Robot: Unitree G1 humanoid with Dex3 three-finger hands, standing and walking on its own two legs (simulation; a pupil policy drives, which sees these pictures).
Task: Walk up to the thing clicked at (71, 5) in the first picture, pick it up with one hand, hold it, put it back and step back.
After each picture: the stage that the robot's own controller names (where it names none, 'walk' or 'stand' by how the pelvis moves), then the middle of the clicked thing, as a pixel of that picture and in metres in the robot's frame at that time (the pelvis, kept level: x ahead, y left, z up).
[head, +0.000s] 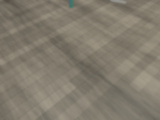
stand; out of the picture +2.34 +0.18 -0.66
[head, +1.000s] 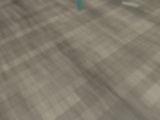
walk; (79, 2) +2.20 +0.19 -0.64
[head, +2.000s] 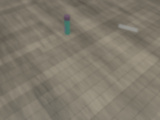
walk; (67, 25) +1.56 +0.25 -0.63
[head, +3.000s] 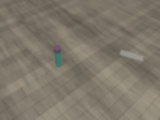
walk; (58, 56) +1.04 +0.24 -0.63
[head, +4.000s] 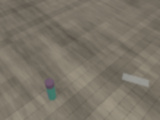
walk; (50, 90) +0.68 +0.23 -0.64
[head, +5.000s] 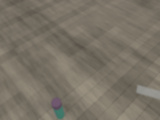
stand; (58, 109) +0.51 +0.21 -0.63
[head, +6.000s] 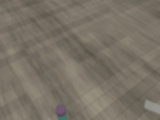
stand; (62, 116) +0.48 +0.16 -0.64
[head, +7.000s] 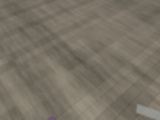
stand; out of the picture +0.42 +0.21 -0.65
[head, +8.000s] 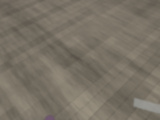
stand; out of the picture +0.42 +0.25 -0.65
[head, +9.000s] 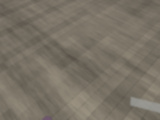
stand; out of the picture +0.41 +0.25 -0.65
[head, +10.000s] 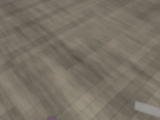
stand; out of the picture +0.42 +0.22 -0.66
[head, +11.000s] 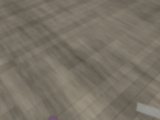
stand; out of the picture +0.42 +0.21 -0.66
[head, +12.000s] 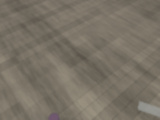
go down; out of the picture +0.43 +0.21 -0.66
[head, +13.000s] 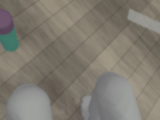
go down; (6, 34) +0.53 +0.21 -0.24
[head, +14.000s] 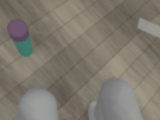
approach; (22, 41) +0.54 +0.19 -0.27
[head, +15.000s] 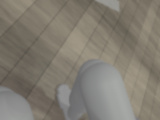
close in; out of the picture +0.52 +0.25 -0.18
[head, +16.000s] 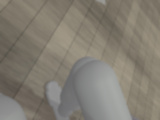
close; out of the picture +0.51 +0.27 -0.18
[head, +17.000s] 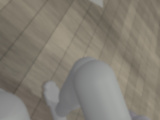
lift; out of the picture +0.48 +0.24 -0.19
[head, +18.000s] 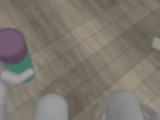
lift; (18, 61) +0.38 +0.21 -0.02
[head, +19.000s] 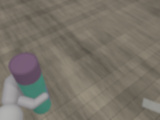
hold; (34, 88) +0.31 +0.17 +0.06
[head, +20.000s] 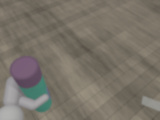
hold; (35, 89) +0.32 +0.17 +0.04
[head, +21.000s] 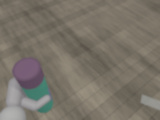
hold; (37, 90) +0.32 +0.16 +0.03
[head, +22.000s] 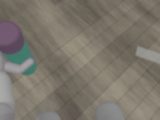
crouch; (19, 54) +0.44 +0.18 -0.03
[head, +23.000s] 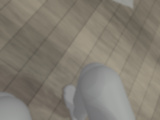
lower; out of the picture +0.53 +0.24 -0.12
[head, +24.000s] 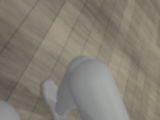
lower; out of the picture +0.51 +0.26 -0.18
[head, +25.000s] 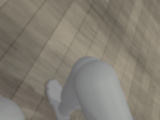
lower; out of the picture +0.50 +0.26 -0.19
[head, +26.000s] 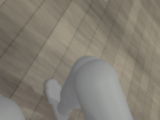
lower; out of the picture +0.50 +0.27 -0.19
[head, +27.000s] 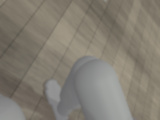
rest; out of the picture +0.50 +0.26 -0.19
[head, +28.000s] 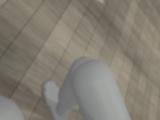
open; out of the picture +0.50 +0.24 -0.20
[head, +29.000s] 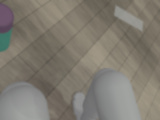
stand; out of the picture +0.50 +0.21 -0.21
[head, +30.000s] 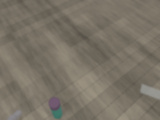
stand; (56, 109) +0.44 +0.16 -0.56
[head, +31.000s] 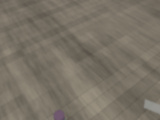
stand; out of the picture +0.44 +0.16 -0.60
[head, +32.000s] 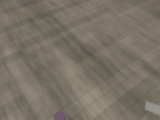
stand; out of the picture +0.43 +0.16 -0.60
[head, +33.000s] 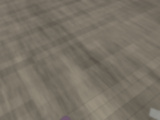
stand; out of the picture +0.44 +0.16 -0.65
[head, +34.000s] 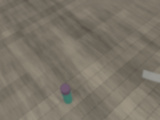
walk; (66, 94) +0.53 +0.14 -0.63
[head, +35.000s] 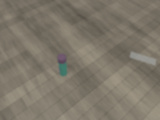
walk; (62, 65) +0.81 +0.16 -0.62
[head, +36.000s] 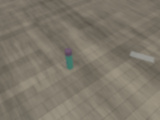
stand; (69, 59) +1.07 +0.20 -0.64
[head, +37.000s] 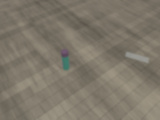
stand; (65, 60) +1.07 +0.18 -0.66
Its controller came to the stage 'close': yes
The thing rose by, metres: 0.68
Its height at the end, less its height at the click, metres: +0.00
